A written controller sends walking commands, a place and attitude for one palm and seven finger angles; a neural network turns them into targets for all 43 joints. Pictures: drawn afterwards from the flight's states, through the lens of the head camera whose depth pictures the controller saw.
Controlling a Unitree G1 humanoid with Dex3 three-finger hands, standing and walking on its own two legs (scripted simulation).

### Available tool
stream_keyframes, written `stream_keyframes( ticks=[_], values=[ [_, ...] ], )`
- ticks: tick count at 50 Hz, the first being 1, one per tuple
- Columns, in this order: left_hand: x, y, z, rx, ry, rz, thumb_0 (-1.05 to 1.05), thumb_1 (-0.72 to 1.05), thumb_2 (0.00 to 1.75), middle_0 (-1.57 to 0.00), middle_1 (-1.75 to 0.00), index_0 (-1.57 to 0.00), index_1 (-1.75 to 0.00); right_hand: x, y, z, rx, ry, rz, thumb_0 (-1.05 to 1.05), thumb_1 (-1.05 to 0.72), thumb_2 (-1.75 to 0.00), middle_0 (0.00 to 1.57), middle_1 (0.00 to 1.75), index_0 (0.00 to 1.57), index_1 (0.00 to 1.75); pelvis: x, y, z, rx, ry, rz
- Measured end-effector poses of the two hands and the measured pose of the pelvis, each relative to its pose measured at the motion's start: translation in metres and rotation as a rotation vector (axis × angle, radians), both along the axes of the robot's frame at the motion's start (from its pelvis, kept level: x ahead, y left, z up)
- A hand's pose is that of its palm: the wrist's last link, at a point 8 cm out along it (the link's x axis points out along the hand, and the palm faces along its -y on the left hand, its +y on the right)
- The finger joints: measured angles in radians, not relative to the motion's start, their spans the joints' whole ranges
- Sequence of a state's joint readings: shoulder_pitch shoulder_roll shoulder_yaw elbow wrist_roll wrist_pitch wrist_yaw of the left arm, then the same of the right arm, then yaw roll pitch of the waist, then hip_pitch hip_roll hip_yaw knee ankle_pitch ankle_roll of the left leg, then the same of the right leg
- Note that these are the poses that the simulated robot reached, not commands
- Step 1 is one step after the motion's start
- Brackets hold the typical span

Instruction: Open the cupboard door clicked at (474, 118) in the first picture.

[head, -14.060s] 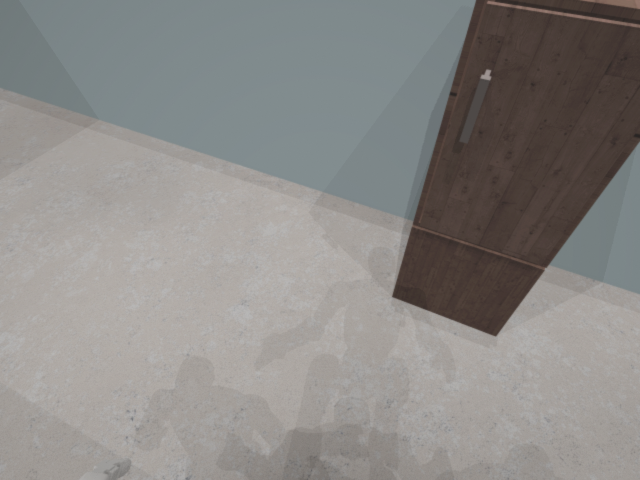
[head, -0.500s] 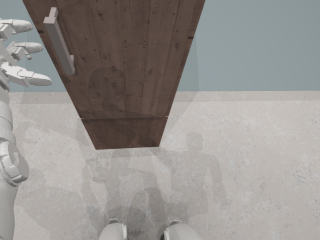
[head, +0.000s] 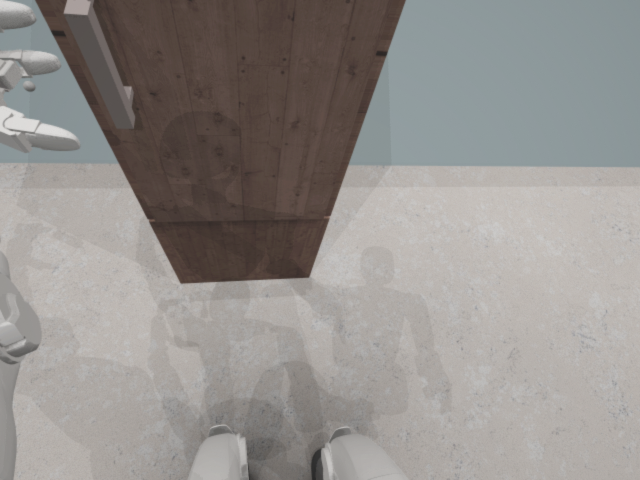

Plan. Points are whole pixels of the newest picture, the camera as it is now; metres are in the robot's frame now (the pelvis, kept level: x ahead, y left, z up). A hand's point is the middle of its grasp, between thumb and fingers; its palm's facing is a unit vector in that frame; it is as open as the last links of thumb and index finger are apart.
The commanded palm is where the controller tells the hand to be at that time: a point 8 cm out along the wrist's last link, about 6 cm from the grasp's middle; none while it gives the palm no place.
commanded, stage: move the hooked fingers beside the handle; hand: left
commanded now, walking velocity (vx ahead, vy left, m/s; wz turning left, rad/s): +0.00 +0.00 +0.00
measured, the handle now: (107, 61) +0.57 +0.19 +0.12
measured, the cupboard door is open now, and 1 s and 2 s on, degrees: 0 0 0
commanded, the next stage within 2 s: slide the fingers in behind the handle in 0.16 s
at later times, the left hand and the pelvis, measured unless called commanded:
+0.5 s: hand (54, 94) +0.52 +0.23 +0.12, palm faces +0.01 -1.00 +0.01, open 14.0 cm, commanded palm +0.50 +0.28 +0.11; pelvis +0.01 +0.00 +0.00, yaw +1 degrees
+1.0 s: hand (91, 97) +0.52 +0.20 +0.12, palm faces +0.01 -1.00 +0.00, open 13.9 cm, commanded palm +0.50 +0.25 +0.11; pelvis +0.00 -0.01 +0.00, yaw +1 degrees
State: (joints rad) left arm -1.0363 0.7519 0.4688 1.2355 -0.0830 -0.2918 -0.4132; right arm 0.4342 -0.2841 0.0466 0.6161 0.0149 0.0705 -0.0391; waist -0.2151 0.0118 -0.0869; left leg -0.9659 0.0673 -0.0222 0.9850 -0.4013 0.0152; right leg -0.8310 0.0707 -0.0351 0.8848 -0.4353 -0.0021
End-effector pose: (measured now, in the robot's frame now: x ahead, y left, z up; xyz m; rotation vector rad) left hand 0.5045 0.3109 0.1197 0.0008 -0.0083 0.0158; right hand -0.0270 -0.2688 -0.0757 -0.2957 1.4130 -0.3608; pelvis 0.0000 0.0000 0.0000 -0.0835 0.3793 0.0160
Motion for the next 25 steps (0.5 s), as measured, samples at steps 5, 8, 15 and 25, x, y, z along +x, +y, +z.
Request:
stream_keyframes(
  ticks=[5,8,15,25],
  values=[
    [0.000,-0.004,0.002,-0.005,0.050,-0.017,-0.01,-0.50,0.30,-0.30,-1.20,-0.30,-1.20,0.006,0.009,-0.004,0.035,-0.010,-0.002,0.01,-0.91,-0.90,0.20,0.30,0.20,0.30,0.005,0.002,0.003,0.002,-0.008,0.002],
    [-0.002,-0.006,0.000,-0.001,0.070,-0.016,-0.01,-0.50,0.30,-0.30,-1.20,-0.30,-1.20,0.011,0.013,-0.006,0.053,-0.024,0.002,0.01,-0.91,-0.90,0.20,0.30,0.20,0.30,0.008,0.003,0.004,0.005,-0.014,0.000],
    [-0.008,-0.012,-0.002,-0.006,0.034,0.000,-0.01,-0.50,0.30,-0.30,-1.20,-0.30,-1.20,0.022,0.015,-0.009,0.074,-0.051,0.016,0.01,-0.91,-0.90,0.20,0.30,0.20,0.30,0.009,0.002,0.004,0.010,-0.028,0.000],
    [-0.007,-0.022,-0.003,-0.007,0.023,-0.009,-0.01,-0.50,0.30,-0.30,-1.20,-0.30,-1.20,0.028,0.004,-0.008,0.050,-0.061,0.029,0.01,-0.91,-0.90,0.20,0.30,0.20,0.30,0.007,-0.002,0.003,0.012,-0.028,0.007]
  ],
)
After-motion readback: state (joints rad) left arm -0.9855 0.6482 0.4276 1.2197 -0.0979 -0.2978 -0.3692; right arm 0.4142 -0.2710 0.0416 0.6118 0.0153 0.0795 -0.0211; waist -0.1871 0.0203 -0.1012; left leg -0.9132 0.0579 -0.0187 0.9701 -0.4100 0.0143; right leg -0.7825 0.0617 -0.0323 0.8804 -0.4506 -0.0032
